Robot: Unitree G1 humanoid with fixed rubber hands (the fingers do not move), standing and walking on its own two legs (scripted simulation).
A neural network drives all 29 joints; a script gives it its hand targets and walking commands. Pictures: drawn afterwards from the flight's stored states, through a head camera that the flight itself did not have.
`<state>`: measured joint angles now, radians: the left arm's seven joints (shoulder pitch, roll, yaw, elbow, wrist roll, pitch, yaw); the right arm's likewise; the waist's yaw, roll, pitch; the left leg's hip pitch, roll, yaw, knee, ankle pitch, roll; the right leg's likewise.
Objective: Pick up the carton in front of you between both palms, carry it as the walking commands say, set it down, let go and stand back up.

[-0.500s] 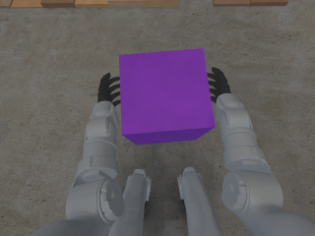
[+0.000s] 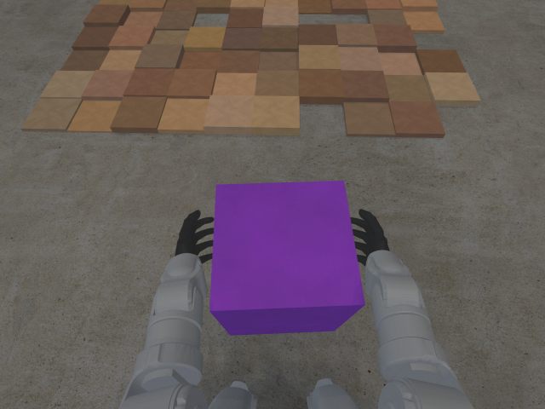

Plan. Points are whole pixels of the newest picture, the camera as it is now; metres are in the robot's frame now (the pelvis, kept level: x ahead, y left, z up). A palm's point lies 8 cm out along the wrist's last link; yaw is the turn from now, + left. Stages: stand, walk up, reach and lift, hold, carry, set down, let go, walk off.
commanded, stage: reach and lift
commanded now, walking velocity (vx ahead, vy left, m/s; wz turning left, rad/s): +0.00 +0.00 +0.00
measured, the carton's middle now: (281, 265) +0.35 +0.00 -0.10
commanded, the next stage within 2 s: hold in 1.32 s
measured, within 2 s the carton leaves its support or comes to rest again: neither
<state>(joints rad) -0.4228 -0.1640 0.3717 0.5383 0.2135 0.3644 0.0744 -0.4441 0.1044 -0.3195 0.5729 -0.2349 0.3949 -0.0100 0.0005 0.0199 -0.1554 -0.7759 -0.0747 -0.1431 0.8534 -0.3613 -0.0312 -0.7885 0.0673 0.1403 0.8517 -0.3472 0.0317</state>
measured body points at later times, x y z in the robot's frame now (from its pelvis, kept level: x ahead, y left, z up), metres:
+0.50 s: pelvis +0.01 +0.00 +0.05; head -0.02 +0.00 +0.49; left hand +0.32 +0.15 +0.06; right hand +0.31 -0.15 +0.06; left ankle +0.03 +0.13 -0.69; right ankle +0.03 -0.13 -0.69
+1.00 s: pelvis +0.02 +0.00 +0.05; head -0.01 +0.00 +0.50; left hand +0.32 +0.15 +0.07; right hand +0.32 -0.15 +0.07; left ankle +0.03 +0.13 -0.69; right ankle +0.03 -0.13 -0.69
